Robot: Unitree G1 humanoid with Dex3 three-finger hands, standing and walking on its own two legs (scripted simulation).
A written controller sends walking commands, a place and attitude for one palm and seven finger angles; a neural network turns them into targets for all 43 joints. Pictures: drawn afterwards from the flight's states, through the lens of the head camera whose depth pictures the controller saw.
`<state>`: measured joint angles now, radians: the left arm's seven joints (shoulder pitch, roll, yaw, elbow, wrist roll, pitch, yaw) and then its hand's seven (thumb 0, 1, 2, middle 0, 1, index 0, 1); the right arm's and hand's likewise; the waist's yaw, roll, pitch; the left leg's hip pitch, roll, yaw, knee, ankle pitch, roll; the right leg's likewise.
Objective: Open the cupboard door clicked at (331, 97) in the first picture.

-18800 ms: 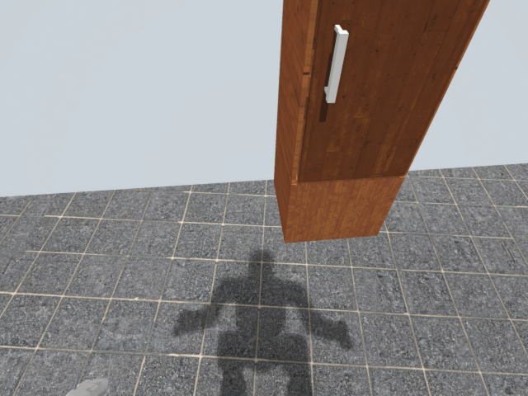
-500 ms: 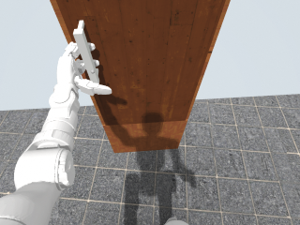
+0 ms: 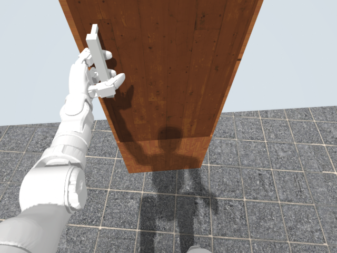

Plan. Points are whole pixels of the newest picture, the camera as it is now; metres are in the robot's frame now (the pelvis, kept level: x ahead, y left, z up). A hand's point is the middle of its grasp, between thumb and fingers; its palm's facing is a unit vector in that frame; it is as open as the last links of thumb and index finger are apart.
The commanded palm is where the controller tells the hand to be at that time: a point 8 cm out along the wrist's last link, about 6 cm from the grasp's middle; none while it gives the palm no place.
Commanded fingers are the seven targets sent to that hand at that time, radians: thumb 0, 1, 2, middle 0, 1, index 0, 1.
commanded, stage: close the thumb around the handle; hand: left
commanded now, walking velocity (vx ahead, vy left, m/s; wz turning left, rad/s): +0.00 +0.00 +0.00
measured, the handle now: (103, 64) +0.55 +0.13 +0.12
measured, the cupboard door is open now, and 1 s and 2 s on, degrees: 0 27 37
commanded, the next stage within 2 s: pull the door open along its arc in 0.24 s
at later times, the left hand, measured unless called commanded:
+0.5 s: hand (111, 84) +0.49 +0.11 +0.12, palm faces +0.00 -1.00 +0.00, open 5.8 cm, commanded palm +0.44 +0.16 +0.12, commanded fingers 0.00 0.90 0.90 -0.40 -1.35 -0.40 -1.35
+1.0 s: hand (138, 135) +0.33 +0.04 +0.12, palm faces +0.17 -0.98 +0.14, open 6.3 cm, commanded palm +0.28 +0.09 +0.12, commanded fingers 0.00 0.90 0.90 -0.40 -1.35 -0.40 -1.35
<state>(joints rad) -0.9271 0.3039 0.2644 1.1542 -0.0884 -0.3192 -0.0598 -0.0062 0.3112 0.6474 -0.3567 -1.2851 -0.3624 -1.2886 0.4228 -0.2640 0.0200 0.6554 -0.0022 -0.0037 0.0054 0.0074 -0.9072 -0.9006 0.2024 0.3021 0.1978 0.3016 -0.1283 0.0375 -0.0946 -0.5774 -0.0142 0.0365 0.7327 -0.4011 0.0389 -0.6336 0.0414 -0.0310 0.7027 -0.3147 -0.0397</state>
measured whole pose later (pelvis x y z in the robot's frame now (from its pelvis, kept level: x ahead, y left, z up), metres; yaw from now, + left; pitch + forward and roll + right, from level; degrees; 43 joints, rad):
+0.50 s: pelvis +0.00 +0.00 +0.00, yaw +0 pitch +14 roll -1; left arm -0.88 0.27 0.25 1.08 -0.10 -0.30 -0.04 0.01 0.72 0.82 -0.34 -1.34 -0.35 -1.35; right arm 0.40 -0.26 0.01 0.64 0.00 -0.01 0.01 0.01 -0.91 -0.90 0.20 0.30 0.20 0.30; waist -0.12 0.04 -0.10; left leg -0.57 -0.01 0.04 0.73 -0.40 0.04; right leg -0.62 0.04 -0.03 0.70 -0.31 -0.04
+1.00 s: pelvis +0.01 -0.01 +0.01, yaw +0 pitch +5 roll +0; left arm -0.11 -0.12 -0.13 0.11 -0.08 -0.03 0.34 0.05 0.67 0.73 -0.31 -1.33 -0.35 -1.30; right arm 0.20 -0.21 0.00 0.56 -0.01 0.00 0.04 0.01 -0.91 -0.90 0.20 0.30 0.19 0.30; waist 0.00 0.05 -0.08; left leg -0.32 -0.01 0.03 0.60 -0.37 0.02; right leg -0.39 0.04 -0.03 0.61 -0.30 -0.05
